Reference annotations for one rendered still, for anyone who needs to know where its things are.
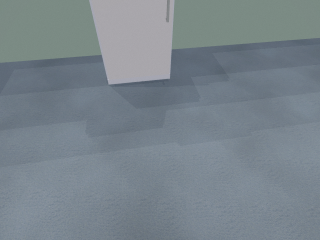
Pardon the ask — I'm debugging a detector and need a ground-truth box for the fridge door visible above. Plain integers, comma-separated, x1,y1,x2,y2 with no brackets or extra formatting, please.
91,0,173,80

